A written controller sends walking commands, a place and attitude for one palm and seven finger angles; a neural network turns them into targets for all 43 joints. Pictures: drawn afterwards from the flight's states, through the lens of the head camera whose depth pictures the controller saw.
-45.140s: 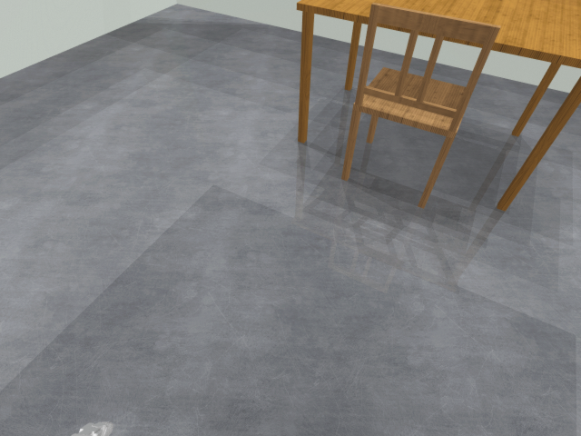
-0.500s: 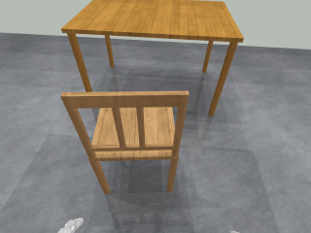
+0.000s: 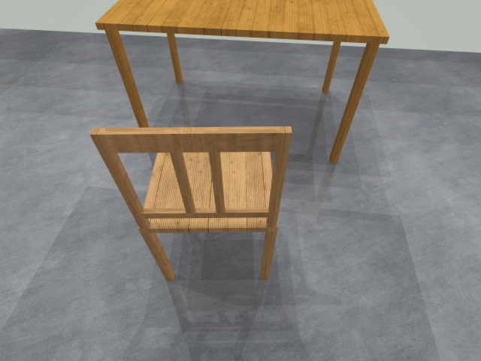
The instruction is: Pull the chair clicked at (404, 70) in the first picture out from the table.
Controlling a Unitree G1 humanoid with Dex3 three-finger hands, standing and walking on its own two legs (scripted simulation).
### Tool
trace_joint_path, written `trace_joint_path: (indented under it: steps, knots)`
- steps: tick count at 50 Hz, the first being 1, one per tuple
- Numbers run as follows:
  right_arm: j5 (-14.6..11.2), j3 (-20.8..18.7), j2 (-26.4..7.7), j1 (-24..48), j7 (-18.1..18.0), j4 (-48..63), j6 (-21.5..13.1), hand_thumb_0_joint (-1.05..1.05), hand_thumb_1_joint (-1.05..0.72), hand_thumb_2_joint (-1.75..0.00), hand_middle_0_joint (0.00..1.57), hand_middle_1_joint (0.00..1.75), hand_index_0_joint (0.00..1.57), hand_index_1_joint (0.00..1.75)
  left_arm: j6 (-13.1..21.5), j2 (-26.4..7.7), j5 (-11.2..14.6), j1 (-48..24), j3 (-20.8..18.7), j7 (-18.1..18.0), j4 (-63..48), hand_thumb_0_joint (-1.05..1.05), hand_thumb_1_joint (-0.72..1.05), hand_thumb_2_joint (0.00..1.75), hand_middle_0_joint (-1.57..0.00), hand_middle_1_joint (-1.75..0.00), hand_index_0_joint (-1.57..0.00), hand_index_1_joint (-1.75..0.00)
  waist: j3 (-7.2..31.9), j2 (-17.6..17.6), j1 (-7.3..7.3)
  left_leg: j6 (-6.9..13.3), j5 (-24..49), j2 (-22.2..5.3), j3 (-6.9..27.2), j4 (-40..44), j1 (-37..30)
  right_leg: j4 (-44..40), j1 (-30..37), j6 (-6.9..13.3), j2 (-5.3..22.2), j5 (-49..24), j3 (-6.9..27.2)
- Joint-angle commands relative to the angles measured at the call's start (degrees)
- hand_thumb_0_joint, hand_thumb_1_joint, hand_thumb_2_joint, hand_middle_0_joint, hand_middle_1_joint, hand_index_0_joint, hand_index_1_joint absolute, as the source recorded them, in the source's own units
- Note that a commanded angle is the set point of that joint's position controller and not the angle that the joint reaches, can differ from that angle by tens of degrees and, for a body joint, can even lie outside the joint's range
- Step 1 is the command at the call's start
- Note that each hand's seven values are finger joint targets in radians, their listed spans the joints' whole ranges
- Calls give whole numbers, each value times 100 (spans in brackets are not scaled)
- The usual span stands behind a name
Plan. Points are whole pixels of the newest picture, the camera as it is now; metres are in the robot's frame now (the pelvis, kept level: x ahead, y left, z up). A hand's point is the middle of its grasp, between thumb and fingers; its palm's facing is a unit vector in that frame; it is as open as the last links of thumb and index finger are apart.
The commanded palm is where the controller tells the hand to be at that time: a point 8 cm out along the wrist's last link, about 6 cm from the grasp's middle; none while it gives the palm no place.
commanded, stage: let the arm hang, fingers relaxed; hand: left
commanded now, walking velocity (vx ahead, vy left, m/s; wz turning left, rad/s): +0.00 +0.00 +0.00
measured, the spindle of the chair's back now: (184, 183) +0.54 +0.19 -0.12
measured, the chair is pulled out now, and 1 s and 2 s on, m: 0.59 0.59 0.59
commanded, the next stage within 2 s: look to check the result in 0.38 s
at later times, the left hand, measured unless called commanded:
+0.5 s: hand out of the picture +0.01 +0.16 -0.17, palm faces +0.02 -0.98 -0.20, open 7.4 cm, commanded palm none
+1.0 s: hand out of the picture +0.00 +0.16 -0.17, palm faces +0.03 -0.98 -0.18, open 7.4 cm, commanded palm none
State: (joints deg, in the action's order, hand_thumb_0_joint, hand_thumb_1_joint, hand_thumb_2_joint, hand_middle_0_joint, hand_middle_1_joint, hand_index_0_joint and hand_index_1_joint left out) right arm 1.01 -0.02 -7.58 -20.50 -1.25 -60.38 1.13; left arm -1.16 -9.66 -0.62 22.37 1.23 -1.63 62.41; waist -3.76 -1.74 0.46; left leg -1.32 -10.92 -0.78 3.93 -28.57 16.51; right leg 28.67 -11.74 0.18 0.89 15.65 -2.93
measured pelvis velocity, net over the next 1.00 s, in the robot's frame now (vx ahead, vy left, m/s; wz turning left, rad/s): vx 0.01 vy -0.01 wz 0.01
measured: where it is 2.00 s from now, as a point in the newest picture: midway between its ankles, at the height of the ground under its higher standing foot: outside the picture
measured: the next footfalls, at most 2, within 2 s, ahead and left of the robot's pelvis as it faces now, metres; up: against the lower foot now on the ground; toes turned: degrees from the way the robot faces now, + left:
none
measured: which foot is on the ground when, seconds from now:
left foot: down 0.00-1.00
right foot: down 0.00-1.00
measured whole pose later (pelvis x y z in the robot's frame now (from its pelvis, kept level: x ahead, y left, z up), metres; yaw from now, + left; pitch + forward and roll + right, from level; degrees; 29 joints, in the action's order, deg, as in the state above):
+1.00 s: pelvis +0.01 -0.01 +0.00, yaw +0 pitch -2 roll -1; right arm 1.1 -0.2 -7.4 -18.1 -2.0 -59.8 0.8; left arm -0.8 -8.4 -0.5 17.2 0.4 -1.6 60.1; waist -4.6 -0.8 0.1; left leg -2.4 -11.0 -1.7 4.7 -27.7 15.1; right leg 27.6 -10.1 1.1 -0.1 15.8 -3.7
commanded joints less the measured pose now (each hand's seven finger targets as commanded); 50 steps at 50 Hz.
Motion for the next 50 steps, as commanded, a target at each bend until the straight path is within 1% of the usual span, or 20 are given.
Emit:
trace_joint_path:
  steps: [1, 4, 8, 10, 12, 13, 18, 22, 24, 27, 28, 30, 32, 34, 36, 40, 42, 43, 47, 50]
  knots:
    - [-20, -91, -453, -435, -60, 157, -119, 0, -90, -90, 20, 30, 20, 30, 123, -496, 35, 234, -86, -40, -264, 0, 90, 90, -20, -30, -20, -30, -250, 338, -76, 395, -161, -215, 268, 424, -158, -850, -550, 390, 437, 217, 553]
    - [-15, -93, -410, -382, -72, 158, -122, 0, -90, -90, 20, 30, 20, 30, 114, -481, 27, 153, -117, -51, -327, 0, 90, 90, -20, -30, -20, -30, -380, 73, -54, 401, -115, -239, 292, 494, -12, -806, -492, 380, 397, 113, 528]
    - [-11, -97, -352, -360, -82, 166, -117, 0, -90, -90, 20, 30, 20, 30, 115, -456, 25, 16, -153, -50, -413, 0, 90, 90, -20, -30, -20, -30, -392, 175, -52, 370, -17, -212, 269, 463, -16, -833, -441, 404, 399, 49, 518]
    - [-2, -88, -349, -338, -91, 161, -123, 0, -90, -90, 20, 30, 20, 30, 116, -435, 36, -18, -161, -50, -407, 0, 90, 90, -20, -30, -20, -30, -339, -36, -45, 372, 57, -240, 273, 469, -19, -805, -358, 397, 405, -56, 540]
    - [1, -92, -373, -340, -91, 191, -125, 0, -90, -90, 20, 30, 20, 30, 114, -462, 39, -77, -169, -39, -436, 0, 90, 90, -20, -30, -20, -30, -267, 16, -53, 366, 41, -229, 281, 464, -31, -802, -296, 399, 410, -67, 527]
    - [-4, -102, -377, -311, -95, 210, -106, 0, -90, -90, 20, 30, 20, 30, 107, -473, 36, -78, -165, -42, -448, 0, 90, 90, -20, -30, -20, -30, -409, 140, -37, 367, -17, -233, 279, 474, 11, -860, -360, 403, 390, -20, 511]
    - [-7, -111, -417, -311, -94, 253, -109, 0, -90, -90, 20, 30, 20, 30, 119, -504, 37, -158, -177, -33, -521, 0, 90, 90, -20, -30, -20, -30, -239, 191, -59, 350, 183, -230, 241, 394, -152, -874, -301, 419, 430, -183, 525]
    - [-17, -98, -471, -317, -102, 257, -142, 0, -90, -90, 20, 30, 20, 30, 132, -512, 49, -175, -185, -32, -562, 0, 90, 90, -20, -30, -20, -30, 44, 142, -63, 353, 492, -279, 252, 363, -279, -769, -78, 389, 444, -529, 492]
    - [-21, -98, -475, -252, -111, 248, -130, 0, -90, -90, 20, 30, 20, 30, 124, -498, 46, -193, -171, -36, -544, 0, 90, 90, -20, -30, -20, -30, -135, 165, -68, 354, 501, -288, 250, 376, -268, -813, -171, 390, 437, -536, 494]
    - [-15, -97, -482, -262, -108, 228, -121, 0, -90, -90, 20, 30, 20, 30, 119, -498, 49, -189, -173, -32, -523, 0, 90, 90, -20, -30, -20, -30, -143, 109, -84, 348, 275, -290, 274, 423, -281, -850, -224, 397, 420, -279, 502]
    - [-14, -106, -476, -252, -112, 240, -108, 0, -90, -90, 20, 30, 20, 30, 107, -494, 41, -198, -170, -32, -526, 0, 90, 90, -20, -30, -20, -30, -300, 65, -84, 360, 141, -299, 312, 498, -206, -888, -300, 403, 376, -160, 489]
    - [-10, -104, -491, -276, -109, 245, -124, 0, -90, -90, 20, 30, 20, 30, 104, -495, 39, -167, -188, -27, -522, 0, 90, 90, -20, -30, -20, -30, -189, -48, -74, 369, 54, -313, 330, 558, -171, -838, -200, 378, 373, -123, 482]
    - [-13, -98, -500, -262, -110, 242, -139, 0, -90, -90, 20, 30, 20, 30, 112, -493, 42, -135, -193, -22, -497, 0, 90, 90, -20, -30, -20, -30, -74, 27, -56, 374, 85, -311, 342, 558, -203, -810, -131, 366, 381, -178, 472]
    - [-14, -102, -513, -251, -121, 255, -135, 0, -90, -90, 20, 30, 20, 30, 107, -465, 33, -142, -185, -23, -490, 0, 90, 90, -20, -30, -20, -30, -173, 75, -63, 390, 125, -318, 357, 569, -192, -830, -176, 367, 377, -217, 456]
    - [-20, -100, -498, -258, -123, 244, -147, 0, -90, -90, 20, 30, 20, 30, 122, -451, 38, -121, -183, -26, -481, 0, 90, 90, -20, -30, -20, -30, -16, 135, -69, 382, 281, -313, 327, 512, -310, -807, -115, 364, 400, -355, 473]
    - [-16, -97, -485, -248, -124, 241, -123, 0, -90, -90, 20, 30, 20, 30, 109, -448, 34, -139, -178, -25, -459, 0, 90, 90, -20, -30, -20, -30, -257, 46, -75, 380, 50, -309, 341, 570, -175, -860, -228, 369, 379, -140, 463]
    - [-17, -101, -480, -262, -119, 234, -124, 0, -90, -90, 20, 30, 20, 30, 119, -452, 37, -99, -180, -22, -442, 0, 90, 90, -20, -30, -20, -30, -172, 116, -69, 373, 58, -287, 317, 532, -235, -865, -218, 370, 401, -140, 473]
    - [-21, -104, -471, -261, -124, 232, -116, 0, -90, -90, 20, 30, 20, 30, 114, -460, 33, -116, -175, -24, -436, 0, 90, 90, -20, -30, -20, -30, -264, 137, -71, 382, 49, -291, 341, 561, -194, -889, -254, 381, 378, -110, 464]
    - [-14, -101, -461, -275, -115, 228, -122, 0, -90, -90, 20, 30, 20, 30, 124, -453, 38, -81, -183, -20, -424, 0, 90, 90, -20, -30, -20, -30, -104, 132, -72, 368, 31, -265, 304, 508, -262, -878, -213, 379, 419, -83, 484]
    - [-19, -93, -468, -276, -128, 216, -132, 0, -90, -90, 20, 30, 20, 30, 125, -434, 42, -96, -175, -25, -439, 0, 90, 90, -20, -30, -20, -30, -133, 64, -68, 382, 201, -296, 311, 505, -265, -840, -184, 379, 404, -265, 483]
